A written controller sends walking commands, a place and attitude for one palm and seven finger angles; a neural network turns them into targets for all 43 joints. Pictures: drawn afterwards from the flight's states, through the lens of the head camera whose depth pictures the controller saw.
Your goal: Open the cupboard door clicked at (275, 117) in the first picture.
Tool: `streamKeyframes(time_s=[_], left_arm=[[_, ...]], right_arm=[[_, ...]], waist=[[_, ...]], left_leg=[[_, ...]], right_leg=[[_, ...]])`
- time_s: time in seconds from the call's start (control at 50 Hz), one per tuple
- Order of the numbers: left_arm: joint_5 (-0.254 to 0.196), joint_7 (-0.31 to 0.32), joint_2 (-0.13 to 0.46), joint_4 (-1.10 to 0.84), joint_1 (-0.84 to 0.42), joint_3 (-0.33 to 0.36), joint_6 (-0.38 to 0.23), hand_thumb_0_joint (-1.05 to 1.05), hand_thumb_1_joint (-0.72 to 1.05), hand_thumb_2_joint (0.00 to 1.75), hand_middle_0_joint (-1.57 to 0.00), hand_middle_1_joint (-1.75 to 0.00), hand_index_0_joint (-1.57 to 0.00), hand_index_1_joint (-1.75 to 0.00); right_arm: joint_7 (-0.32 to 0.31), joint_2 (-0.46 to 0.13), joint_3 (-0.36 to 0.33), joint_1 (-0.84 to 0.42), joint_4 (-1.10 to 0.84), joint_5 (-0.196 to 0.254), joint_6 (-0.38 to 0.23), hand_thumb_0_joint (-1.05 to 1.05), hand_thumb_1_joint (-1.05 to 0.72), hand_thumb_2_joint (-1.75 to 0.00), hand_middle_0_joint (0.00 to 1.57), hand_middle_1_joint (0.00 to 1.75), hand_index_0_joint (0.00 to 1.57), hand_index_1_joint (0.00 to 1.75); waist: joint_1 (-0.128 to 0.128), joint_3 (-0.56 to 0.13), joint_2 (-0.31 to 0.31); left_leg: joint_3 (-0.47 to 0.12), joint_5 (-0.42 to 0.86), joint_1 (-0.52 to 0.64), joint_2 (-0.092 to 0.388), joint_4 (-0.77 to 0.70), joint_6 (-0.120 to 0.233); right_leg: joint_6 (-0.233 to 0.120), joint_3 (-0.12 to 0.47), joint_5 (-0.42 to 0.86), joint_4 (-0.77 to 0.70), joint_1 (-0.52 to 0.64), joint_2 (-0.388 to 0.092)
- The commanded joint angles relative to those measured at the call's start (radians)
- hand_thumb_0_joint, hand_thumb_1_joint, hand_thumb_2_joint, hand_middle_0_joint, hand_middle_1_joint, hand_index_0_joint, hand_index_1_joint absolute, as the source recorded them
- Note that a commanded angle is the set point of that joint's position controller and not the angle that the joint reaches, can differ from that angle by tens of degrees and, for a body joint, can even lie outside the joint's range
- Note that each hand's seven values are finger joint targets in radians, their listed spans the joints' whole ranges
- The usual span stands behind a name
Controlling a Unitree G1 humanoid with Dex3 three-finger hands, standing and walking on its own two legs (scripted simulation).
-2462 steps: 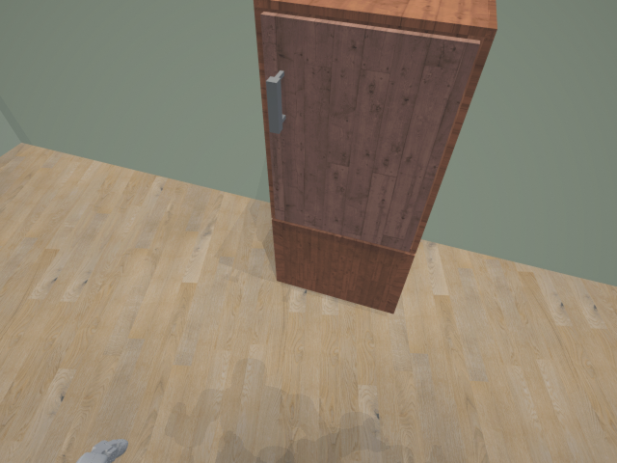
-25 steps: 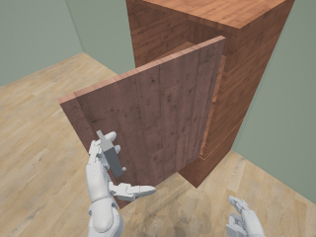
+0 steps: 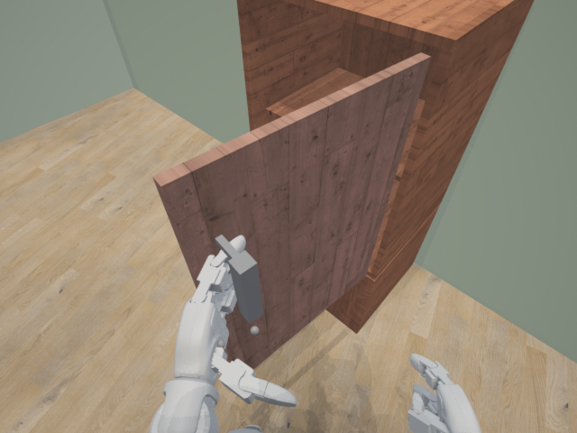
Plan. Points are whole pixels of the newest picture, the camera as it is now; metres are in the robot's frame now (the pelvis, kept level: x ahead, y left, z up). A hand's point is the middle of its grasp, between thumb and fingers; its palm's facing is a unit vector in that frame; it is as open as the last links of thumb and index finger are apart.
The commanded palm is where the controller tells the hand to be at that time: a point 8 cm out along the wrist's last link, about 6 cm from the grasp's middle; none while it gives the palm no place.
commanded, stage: slide the hand sideways off the handle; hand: left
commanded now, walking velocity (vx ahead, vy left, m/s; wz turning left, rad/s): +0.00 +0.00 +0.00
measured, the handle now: (238, 278) +0.30 +0.08 +0.09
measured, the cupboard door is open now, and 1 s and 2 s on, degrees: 83 82 82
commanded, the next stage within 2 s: draw the hand back to the body in 0.84 s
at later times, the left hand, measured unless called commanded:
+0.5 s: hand (212, 364) +0.19 +0.10 +0.09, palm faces +0.03 -1.00 -0.02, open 16.2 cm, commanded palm +0.15 +0.16 +0.09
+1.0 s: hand (172, 387) +0.16 +0.13 +0.09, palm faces +0.03 -1.00 -0.01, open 16.3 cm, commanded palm +0.13 +0.19 +0.10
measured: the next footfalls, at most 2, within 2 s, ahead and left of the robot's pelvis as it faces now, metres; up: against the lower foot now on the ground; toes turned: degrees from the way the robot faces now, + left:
none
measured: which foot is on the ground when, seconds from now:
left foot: down 0.00-1.00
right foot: down 0.00-1.00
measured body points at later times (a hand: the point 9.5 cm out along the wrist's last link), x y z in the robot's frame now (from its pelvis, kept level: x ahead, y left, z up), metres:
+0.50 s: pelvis +0.00 -0.01 -0.01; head +0.02 -0.02 +0.44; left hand +0.18 +0.15 +0.09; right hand +0.19 -0.22 -0.07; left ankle +0.05 +0.08 -0.69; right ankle -0.01 -0.11 -0.69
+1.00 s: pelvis +0.01 -0.02 -0.01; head +0.03 -0.03 +0.44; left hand +0.16 +0.19 +0.09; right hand +0.21 -0.25 -0.08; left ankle +0.05 +0.08 -0.69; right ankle -0.01 -0.11 -0.69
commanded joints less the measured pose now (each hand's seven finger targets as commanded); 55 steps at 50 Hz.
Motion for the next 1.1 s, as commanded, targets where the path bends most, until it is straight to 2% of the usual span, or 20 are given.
streamKeyframes(time_s=[0.0, 0.04, 0.14, 0.18, 0.22, 0.36, 0.42, 0.46, 0.5, 0.54, 0.66, 0.72, 0.78, 0.8, 0.84, 0.9, 0.94, 0.98, 1.02, 1.08], left_arm=[[0.058, 0.059, 0.023, -0.250, -0.029, 0.044, -0.062, 0.00, -0.50, 0.30, -0.15, -0.30, -0.15, -0.30], [0.055, 0.058, 0.045, -0.268, -0.013, 0.062, -0.060, 0.00, -0.50, 0.30, -0.15, -0.30, -0.15, -0.30], [-0.002, 0.027, 0.056, -0.326, 0.010, 0.086, -0.064, 0.00, -0.50, 0.30, -0.15, -0.30, -0.15, -0.30], [-0.023, 0.014, 0.059, -0.322, 0.053, 0.099, -0.063, 0.00, -0.50, 0.30, -0.15, -0.30, -0.15, -0.30], [-0.028, 0.000, 0.052, -0.358, 0.074, 0.086, -0.070, 0.00, -0.50, 0.30, -0.15, -0.30, -0.15, -0.30], [-0.037, -0.046, 0.117, -0.388, 0.174, 0.138, -0.089, 0.00, -0.50, 0.30, -0.15, -0.30, -0.15, -0.30], [-0.062, -0.075, 0.145, -0.405, 0.206, 0.182, -0.104, 0.00, -0.50, 0.30, -0.15, -0.30, -0.15, -0.30], [-0.078, -0.097, 0.143, -0.407, 0.213, 0.184, -0.109, 0.00, -0.50, 0.30, -0.15, -0.30, -0.15, -0.30], [-0.100, -0.118, 0.168, -0.413, 0.252, 0.223, -0.113, 0.00, -0.50, 0.30, -0.15, -0.30, -0.15, -0.30], [-0.121, -0.138, 0.180, -0.425, 0.300, 0.251, -0.117, 0.00, -0.50, 0.30, -0.15, -0.30, -0.15, -0.30], [-0.169, -0.208, 0.215, -0.403, 0.339, 0.325, -0.129, 0.00, -0.50, 0.30, -0.15, -0.30, -0.15, -0.30], [-0.198, -0.244, 0.223, -0.412, 0.356, 0.348, -0.147, 0.00, -0.50, 0.30, -0.15, -0.30, -0.15, -0.30], [-0.233, -0.280, 0.269, -0.389, 0.383, 0.430, -0.161, 0.00, -0.50, 0.30, -0.15, -0.30, -0.15, -0.30], [-0.239, -0.293, 0.253, -0.398, 0.386, 0.418, -0.168, 0.00, -0.50, 0.30, -0.15, -0.30, -0.15, -0.30], [-0.250, -0.315, 0.223, -0.416, 0.359, 0.372, -0.179, 0.00, -0.50, 0.30, -0.15, -0.30, -0.15, -0.30], [-0.258, -0.329, 0.217, -0.415, 0.387, 0.361, -0.185, 0.00, -0.50, 0.30, -0.15, -0.30, -0.15, -0.30], [-0.248, -0.326, 0.239, -0.414, 0.379, 0.371, -0.177, 0.00, -0.50, 0.30, -0.15, -0.30, -0.15, -0.30], [-0.241, -0.314, 0.291, -0.442, 0.339, 0.416, -0.168, 0.00, -0.50, 0.30, -0.15, -0.30, -0.15, -0.30], [-0.235, -0.297, 0.296, -0.464, 0.350, 0.425, -0.154, 0.00, -0.50, 0.30, -0.15, -0.30, -0.15, -0.30], [-0.246, -0.284, 0.262, -0.467, 0.368, 0.416, -0.122, 0.00, -0.50, 0.30, -0.15, -0.30, -0.15, -0.30]], right_arm=[[0.011, -0.097, -0.049, -0.117, -0.200, -0.010, -0.045, 0.00, -0.90, -0.90, 0.20, 0.30, 0.20, 0.30], [0.010, -0.098, -0.049, -0.113, -0.208, -0.009, -0.037, 0.00, -0.90, -0.90, 0.20, 0.30, 0.20, 0.30], [-0.003, -0.101, -0.045, -0.119, -0.218, -0.001, -0.038, 0.00, -0.90, -0.90, 0.20, 0.30, 0.20, 0.30], [-0.006, -0.103, -0.042, -0.112, -0.217, 0.002, -0.042, 0.00, -0.90, -0.90, 0.20, 0.30, 0.20, 0.30], [-0.008, -0.103, -0.044, -0.106, -0.222, 0.003, -0.050, 0.00, -0.90, -0.90, 0.20, 0.30, 0.20, 0.30], [-0.012, -0.112, -0.051, -0.081, -0.232, 0.001, -0.066, 0.00, -0.90, -0.90, 0.20, 0.30, 0.20, 0.30], [-0.020, -0.112, -0.056, -0.073, -0.233, 0.002, -0.076, 0.00, -0.90, -0.90, 0.20, 0.30, 0.20, 0.30], [-0.024, -0.114, -0.056, -0.069, -0.233, 0.005, -0.082, 0.00, -0.90, -0.90, 0.20, 0.30, 0.20, 0.30], [-0.029, -0.112, -0.061, -0.063, -0.230, 0.008, -0.088, 0.00, -0.90, -0.90, 0.20, 0.30, 0.20, 0.30], [-0.033, -0.110, -0.066, -0.063, -0.230, 0.012, -0.092, 0.00, -0.90, -0.90, 0.20, 0.30, 0.20, 0.30], [-0.051, -0.107, -0.076, -0.069, -0.214, 0.020, -0.094, 0.00, -0.90, -0.90, 0.20, 0.30, 0.20, 0.30], [-0.060, -0.105, -0.078, -0.069, -0.211, 0.024, -0.097, 0.00, -0.90, -0.90, 0.20, 0.30, 0.20, 0.30], [-0.071, -0.105, -0.086, -0.071, -0.199, 0.028, -0.097, 0.00, -0.90, -0.90, 0.20, 0.30, 0.20, 0.30], [-0.073, -0.105, -0.085, -0.075, -0.202, 0.029, -0.100, 0.00, -0.90, -0.90, 0.20, 0.30, 0.20, 0.30], [-0.073, -0.108, -0.082, -0.073, -0.206, 0.030, -0.110, 0.00, -0.90, -0.90, 0.20, 0.30, 0.20, 0.30], [-0.074, -0.109, -0.086, -0.068, -0.206, 0.032, -0.123, 0.00, -0.90, -0.90, 0.20, 0.30, 0.20, 0.30], [-0.076, -0.112, -0.089, -0.066, -0.208, 0.031, -0.123, 0.00, -0.90, -0.90, 0.20, 0.30, 0.20, 0.30], [-0.082, -0.113, -0.089, -0.067, -0.211, 0.033, -0.120, 0.00, -0.90, -0.90, 0.20, 0.30, 0.20, 0.30], [-0.083, -0.107, -0.085, -0.072, -0.220, 0.036, -0.117, 0.00, -0.90, -0.90, 0.20, 0.30, 0.20, 0.30], [-0.083, -0.102, -0.079, -0.082, -0.224, 0.043, -0.114, 0.00, -0.90, -0.90, 0.20, 0.30, 0.20, 0.30]], waist=[[0.022, -0.120, -0.026], [0.026, -0.129, -0.037], [0.017, -0.120, -0.041], [0.016, -0.091, -0.045], [0.014, -0.099, -0.029], [0.010, -0.094, -0.046], [0.013, -0.105, -0.044], [0.010, -0.104, -0.046], [0.019, -0.120, -0.030], [0.027, -0.147, -0.042], [0.017, -0.104, -0.080], [0.022, -0.118, -0.052], [0.031, -0.141, -0.087], [0.033, -0.142, -0.061], [0.021, -0.132, -0.025], [0.022, -0.146, -0.024], [0.024, -0.147, -0.047], [0.029, -0.156, -0.040], [0.043, -0.161, -0.002], [0.047, -0.136, -0.009]], left_leg=[[-0.094, -0.012, 0.174, 0.052, -0.163, -0.026], [-0.095, -0.015, 0.164, 0.053, -0.160, -0.024], [-0.086, -0.035, 0.154, 0.052, -0.151, -0.022], [-0.092, -0.052, 0.145, 0.055, -0.156, -0.025], [-0.095, -0.041, 0.151, 0.055, -0.151, -0.024], [-0.075, 0.004, 0.114, 0.043, -0.104, -0.017], [-0.066, 0.002, 0.100, 0.038, -0.085, -0.015], [-0.066, 0.012, 0.092, 0.035, -0.075, -0.014], [-0.060, 0.035, 0.086, 0.031, -0.060, -0.014], [-0.053, 0.067, 0.078, 0.027, -0.046, -0.013], [-0.051, 0.067, 0.027, 0.022, -0.007, -0.015], [-0.052, 0.075, 0.025, 0.019, -0.001, -0.015], [-0.055, 0.094, 0.006, 0.017, 0.024, -0.018], [-0.054, 0.103, 0.014, 0.017, 0.021, -0.018], [-0.058, 0.114, 0.029, 0.016, 0.023, -0.015], [-0.066, 0.122, 0.046, 0.019, 0.017, -0.013], [-0.070, 0.123, 0.044, 0.022, 0.011, -0.009], [-0.067, 0.108, 0.051, 0.024, -0.001, -0.010], [-0.065, 0.103, 0.072, 0.026, -0.025, -0.010], [-0.069, 0.081, 0.092, 0.029, -0.058, -0.010]], right_leg=[[-0.021, -0.028, 0.079, -0.121, -0.107, -0.001], [-0.023, -0.024, 0.077, -0.123, -0.092, 0.002], [-0.018, -0.017, 0.062, -0.139, -0.089, 0.008], [-0.016, -0.022, 0.051, -0.138, -0.103, 0.011], [-0.015, -0.026, 0.062, -0.129, -0.109, 0.012], [-0.009, -0.009, 0.096, -0.124, -0.118, 0.009], [-0.006, 0.001, 0.093, -0.128, -0.120, 0.008], [-0.004, 0.004, 0.106, -0.127, -0.118, 0.007], [-0.002, 0.015, 0.140, -0.127, -0.105, 0.006], [0.002, 0.024, 0.189, -0.124, -0.075, 0.005], [0.032, 0.073, 0.251, -0.146, -0.074, -0.019], [0.033, 0.073, 0.261, -0.140, -0.071, -0.021], [0.053, 0.105, 0.335, -0.140, -0.043, -0.035], [0.050, 0.098, 0.343, -0.133, -0.048, -0.033], [0.049, 0.083, 0.350, -0.127, -0.067, -0.029], [0.046, 0.057, 0.349, -0.112, -0.092, -0.022], [0.042, 0.049, 0.331, -0.110, -0.091, -0.016], [0.035, 0.051, 0.286, -0.118, -0.090, -0.015], [0.021, 0.029, 0.239, -0.117, -0.094, -0.005], [0.012, 0.000, 0.184, -0.129, -0.096, 0.010]])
